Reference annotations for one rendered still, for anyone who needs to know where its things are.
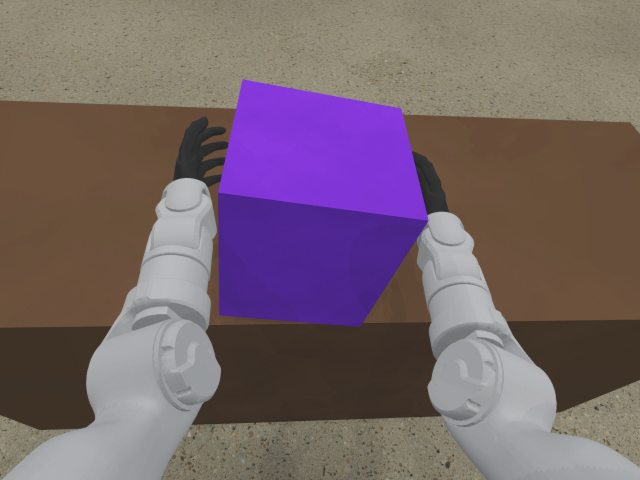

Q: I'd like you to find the left robot hand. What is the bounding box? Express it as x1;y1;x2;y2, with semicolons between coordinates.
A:
173;117;229;187

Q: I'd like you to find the right robot hand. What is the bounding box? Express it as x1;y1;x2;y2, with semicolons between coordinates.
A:
412;151;449;215

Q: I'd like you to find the pedestal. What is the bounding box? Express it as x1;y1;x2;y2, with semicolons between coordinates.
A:
0;100;640;430

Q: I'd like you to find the robot left upper arm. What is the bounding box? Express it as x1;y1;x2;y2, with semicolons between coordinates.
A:
2;318;221;480

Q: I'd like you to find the robot right upper arm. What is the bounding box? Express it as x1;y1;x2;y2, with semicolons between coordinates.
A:
428;338;640;480

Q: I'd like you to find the right robot forearm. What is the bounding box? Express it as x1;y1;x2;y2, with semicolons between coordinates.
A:
417;212;535;365

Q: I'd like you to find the left robot forearm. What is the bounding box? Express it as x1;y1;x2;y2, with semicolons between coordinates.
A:
86;178;217;405

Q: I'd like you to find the carton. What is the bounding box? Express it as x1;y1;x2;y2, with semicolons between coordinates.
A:
218;80;429;327

